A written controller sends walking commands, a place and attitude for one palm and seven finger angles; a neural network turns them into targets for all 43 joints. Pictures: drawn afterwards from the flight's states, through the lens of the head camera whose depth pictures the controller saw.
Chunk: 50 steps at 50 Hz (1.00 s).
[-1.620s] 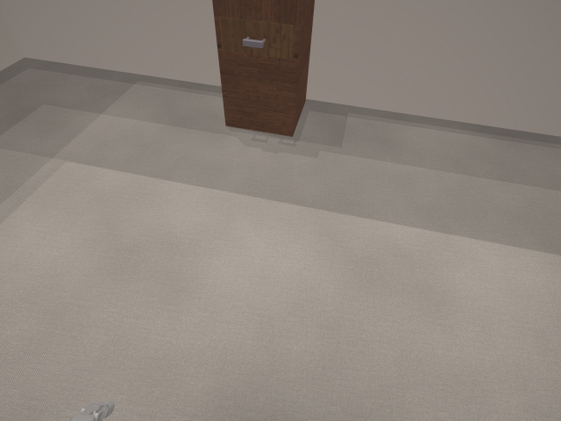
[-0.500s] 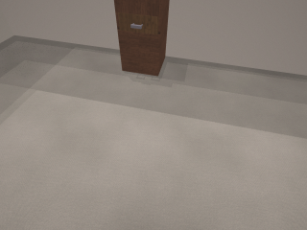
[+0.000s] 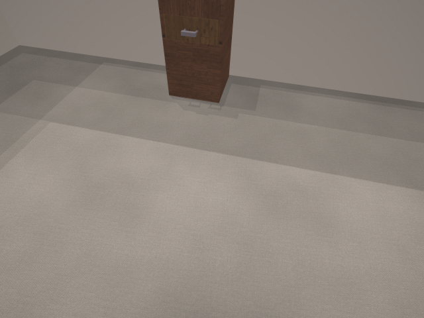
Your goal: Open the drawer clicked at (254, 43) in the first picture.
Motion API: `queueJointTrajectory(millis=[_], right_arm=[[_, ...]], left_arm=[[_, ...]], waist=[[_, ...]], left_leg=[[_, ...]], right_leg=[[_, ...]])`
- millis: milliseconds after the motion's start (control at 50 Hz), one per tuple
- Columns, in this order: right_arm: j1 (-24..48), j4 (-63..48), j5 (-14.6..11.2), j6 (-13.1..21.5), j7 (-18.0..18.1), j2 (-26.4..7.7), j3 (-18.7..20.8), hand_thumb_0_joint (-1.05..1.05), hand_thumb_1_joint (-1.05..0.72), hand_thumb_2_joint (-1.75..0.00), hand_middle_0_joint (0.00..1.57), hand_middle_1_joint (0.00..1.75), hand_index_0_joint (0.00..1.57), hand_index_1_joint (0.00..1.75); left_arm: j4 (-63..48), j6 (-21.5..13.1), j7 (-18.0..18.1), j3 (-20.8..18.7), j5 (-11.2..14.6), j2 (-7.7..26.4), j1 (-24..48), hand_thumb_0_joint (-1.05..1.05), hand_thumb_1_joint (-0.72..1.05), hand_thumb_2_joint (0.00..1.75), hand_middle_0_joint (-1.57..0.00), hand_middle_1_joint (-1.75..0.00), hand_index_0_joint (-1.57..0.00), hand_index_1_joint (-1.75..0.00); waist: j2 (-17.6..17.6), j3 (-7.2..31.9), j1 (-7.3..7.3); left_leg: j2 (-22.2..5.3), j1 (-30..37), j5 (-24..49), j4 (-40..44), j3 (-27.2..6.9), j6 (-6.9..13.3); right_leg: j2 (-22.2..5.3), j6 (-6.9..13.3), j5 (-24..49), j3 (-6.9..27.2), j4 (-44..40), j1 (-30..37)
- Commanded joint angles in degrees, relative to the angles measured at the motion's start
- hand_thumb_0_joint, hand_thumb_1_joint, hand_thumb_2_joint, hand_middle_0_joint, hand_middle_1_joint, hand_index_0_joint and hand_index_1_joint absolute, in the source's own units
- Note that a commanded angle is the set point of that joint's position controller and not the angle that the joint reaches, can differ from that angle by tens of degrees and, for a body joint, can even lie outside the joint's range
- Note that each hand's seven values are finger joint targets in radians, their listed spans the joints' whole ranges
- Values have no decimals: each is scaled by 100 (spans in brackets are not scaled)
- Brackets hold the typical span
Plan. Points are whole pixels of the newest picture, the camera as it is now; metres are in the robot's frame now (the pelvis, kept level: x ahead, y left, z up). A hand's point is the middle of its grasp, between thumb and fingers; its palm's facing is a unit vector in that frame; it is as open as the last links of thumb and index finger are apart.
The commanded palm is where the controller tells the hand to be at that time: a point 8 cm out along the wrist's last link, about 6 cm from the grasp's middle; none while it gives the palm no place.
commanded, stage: walk to a spot facing it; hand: left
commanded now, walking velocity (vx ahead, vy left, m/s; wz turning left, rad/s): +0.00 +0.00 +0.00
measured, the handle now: (189, 32) +1.84 +0.25 -0.22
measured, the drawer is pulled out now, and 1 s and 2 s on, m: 0.00 0.00 0.00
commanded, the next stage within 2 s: none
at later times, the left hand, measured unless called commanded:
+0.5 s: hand out of the picture +0.06 +0.23 -0.19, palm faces +0.09 -0.99 -0.14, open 7.4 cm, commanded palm none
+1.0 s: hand (138, 220) +0.39 +0.23 -0.18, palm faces +0.25 -0.95 -0.19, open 7.2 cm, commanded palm none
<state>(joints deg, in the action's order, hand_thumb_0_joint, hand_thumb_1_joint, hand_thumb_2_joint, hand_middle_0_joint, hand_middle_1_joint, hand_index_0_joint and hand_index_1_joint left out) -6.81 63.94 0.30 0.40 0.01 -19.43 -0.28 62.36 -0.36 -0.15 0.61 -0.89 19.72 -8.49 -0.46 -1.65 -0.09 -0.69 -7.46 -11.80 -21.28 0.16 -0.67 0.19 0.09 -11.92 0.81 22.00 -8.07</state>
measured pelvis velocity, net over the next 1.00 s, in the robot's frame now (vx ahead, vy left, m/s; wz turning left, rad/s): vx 0.35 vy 0.04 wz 0.22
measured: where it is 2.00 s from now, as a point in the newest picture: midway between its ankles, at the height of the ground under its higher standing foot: (187, 217)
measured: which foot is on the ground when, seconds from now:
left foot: down 0.00-0.82, up 0.84-1.00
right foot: down 0.00-0.34, up 0.36-0.80, down 0.82-1.00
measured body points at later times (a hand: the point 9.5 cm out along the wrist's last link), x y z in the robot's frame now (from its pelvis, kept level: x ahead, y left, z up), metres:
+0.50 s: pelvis +0.10 +0.05 +0.00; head +0.10 +0.08 +0.44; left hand +0.05 +0.28 -0.18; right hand +0.06 -0.17 -0.15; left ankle +0.04 +0.12 -0.75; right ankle +0.08 -0.09 -0.67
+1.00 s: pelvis +0.35 +0.04 -0.01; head +0.36 +0.04 +0.44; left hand +0.38 +0.28 -0.16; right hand +0.36 -0.20 -0.17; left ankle +0.25 +0.15 -0.64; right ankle +0.39 -0.04 -0.75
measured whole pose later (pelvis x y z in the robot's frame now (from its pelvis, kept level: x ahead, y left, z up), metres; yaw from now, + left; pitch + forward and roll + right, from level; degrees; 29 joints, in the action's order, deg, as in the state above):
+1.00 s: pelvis +0.35 +0.04 -0.01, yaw +13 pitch -2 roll -1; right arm -19.5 63.6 0.8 1.8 0.8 -9.4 3.3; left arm 58.5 -5.2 1.1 -3.3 -1.2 9.1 -10.3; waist 0.7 -3.0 1.9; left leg -4.6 -25.9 -19.0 -73.0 1.2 1.9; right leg -1.6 2.8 -14.8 -11.4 30.9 -14.6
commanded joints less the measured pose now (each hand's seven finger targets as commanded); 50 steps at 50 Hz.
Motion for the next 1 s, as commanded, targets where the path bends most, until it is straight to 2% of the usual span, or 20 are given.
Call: queueJointTrajectory(millis=[0,40,100,180,240,280,300,320,340,420,480,680,720,760,780,800,820,840,880,980], right_arm=[[283,-365,11,151,72,-1178,230,0,-90,-90,20,30,20,30],[-78,-203,56,42,33,-436,45,0,-90,-90,20,30,20,30],[-243,-242,113,-44,-6,-386,79,0,-90,-90,20,30,20,30],[-264,-525,117,-22,-33,-204,141,0,-90,-90,20,30,20,30],[-474,-598,71,91,-77,-41,184,0,-90,-90,20,30,20,30],[-1150,-403,51,154,-84,158,185,0,-90,-90,20,30,20,30],[-1694,-226,55,187,-48,37,231,0,-90,-90,20,30,20,30],[-2392,-20,127,234,13,-441,391,0,-90,-90,20,30,20,30],[-2859,75,120,232,72,-598,433,0,-90,-90,20,30,20,30],[-2280,-84,59,361,141,131,259,0,-90,-90,20,30,20,30],[-2352,6,26,466,192,292,251,0,-90,-90,20,30,20,30],[-2849,335,71,476,240,537,277,0,-90,-90,20,30,20,30],[-2750,347,66,465,247,412,320,0,-90,-90,20,30,20,30],[-2542,289,51,459,247,284,366,0,-90,-90,20,30,20,30],[-2417,212,31,460,226,291,382,0,-90,-90,20,30,20,30],[-2665,87,-33,481,142,572,344,0,-90,-90,20,30,20,30],[-2793,-42,-50,478,152,759,299,0,-90,-90,20,30,20,30],[-2442,-34,-51,454,145,673,365,0,-90,-90,20,30,20,30],[-1642,-221,17,394,73,831,365,0,-90,-90,20,30,20,30],[-1750,-246,109,72,-15,1101,353,0,-90,-90,20,30,20,30]], left_arm=[[-348,-128,82,-242,27,1166,251,0,90,90,-20,-30,-20,-30],[-162,-12,110,-93,28,454,-174,0,90,90,-20,-30,-20,-30],[-172,68,42,-171,-34,556,-468,0,90,90,-20,-30,-20,-30],[-238,4,56,-357,-45,820,-1021,0,90,90,-20,-30,-20,-30],[-279,-140,64,-403,-56,670,-1038,0,90,90,-20,-30,-20,-30],[-357,-137,58,-402,-43,494,-771,0,90,90,-20,-30,-20,-30],[-395,-113,42,-360,-11,244,-739,0,90,90,-20,-30,-20,-30],[-523,-104,-4,-293,30,-159,-688,0,90,90,-20,-30,-20,-30],[-794,-159,10,-239,-20,-240,-279,0,90,90,-20,-30,-20,-30],[-591,-217,-67,-321,-81,-357,-259,0,90,90,-20,-30,-20,-30],[-510,-163,-88,-313,-65,-571,-491,0,90,90,-20,-30,-20,-30],[-974,-217,-124,-320,9,-802,837,0,90,90,-20,-30,-20,-30],[-924,-247,-100,-357,4,-731,557,0,90,90,-20,-30,-20,-30],[-625,-301,-58,-446,-31,-501,-550,0,90,90,-20,-30,-20,-30],[-374,-363,-30,-544,-71,-262,-1442,0,90,90,-20,-30,-20,-30],[-188,-435,51,-702,-152,323,-2239,0,90,90,-20,-30,-20,-30],[-59,-416,79,-764,-52,742,-2465,0,90,90,-20,-30,-20,-30],[-154,-375,75,-738,16,502,-1928,0,90,90,-20,-30,-20,-30],[-314,-393,96,-564,-8,-123,-1130,0,90,90,-20,-30,-20,-30],[-254,-488,98,-365,-71,-615,-871,0,90,90,-20,-30,-20,-30]], waist=[[16,336,4],[27,406,-6],[-196,-229,-88],[-1022,-580,-255],[-678,-557,-105],[-382,-444,234],[229,-404,405],[1742,-266,650],[1829,-542,717],[335,-894,324],[466,-524,151],[856,-902,418],[858,-699,227],[683,-83,-299],[424,380,-686],[-771,1223,-888],[-1269,1692,-659],[-681,1063,-608],[-214,-158,-314],[-422,-443,265]], left_leg=[[-630,106,834,324,-540,211],[-546,14,141,215,-435,123],[-294,-861,-1588,-14,-417,180],[-86,-1949,-1491,-1745,130,142],[-290,-1823,-1340,-1650,200,181],[-187,-579,-820,-680,398,210],[-293,244,-875,-179,-35,295],[-1380,892,-1602,671,-1879,728],[-2066,1024,-1401,1273,-3036,1135],[-1730,436,-27,1204,-2074,1184],[-1380,638,1319,1066,-1192,1119],[-1080,720,2803,983,-472,945],[-1183,802,3875,507,-418,931],[-1105,765,4585,-733,-306,747],[-951,-24,3861,-1909,-215,564],[-231,-1479,1333,-3881,135,350],[309,-2349,-1864,-5746,-86,273],[-140,-2397,-1581,-6089,-406,413],[-592,-2693,-826,-5928,-318,385],[-767,-2191,-288,-4693,3,103]], right_leg=[[-712,171,837,587,-392,-31],[-683,53,-156,485,-346,14],[-730,176,-2104,776,-575,-270],[-1727,802,-2957,1839,-1335,27],[-1829,954,-1555,1300,-930,135],[-1468,674,-1323,499,-300,-595],[-997,424,-1327,-21,524,-1265],[-275,48,-1450,-793,2337,-2281],[-26,-4,-2176,-642,3466,-3185],[-713,-2,-889,-123,4316,-3273],[-724,-152,-401,-289,4176,-3073],[-422,-63,279,-898,1770,-2534],[-238,102,129,-941,1543,-1902],[-60,251,269,-938,1125,-629],[-265,373,512,-641,939,818],[-1800,850,496,1198,633,2403],[-3030,1364,640,3262,-221,2557],[-2837,1373,-522,2872,-577,1747],[-2448,1038,-550,1901,-832,106],[-1754,685,327,-102,-1113,-1211]])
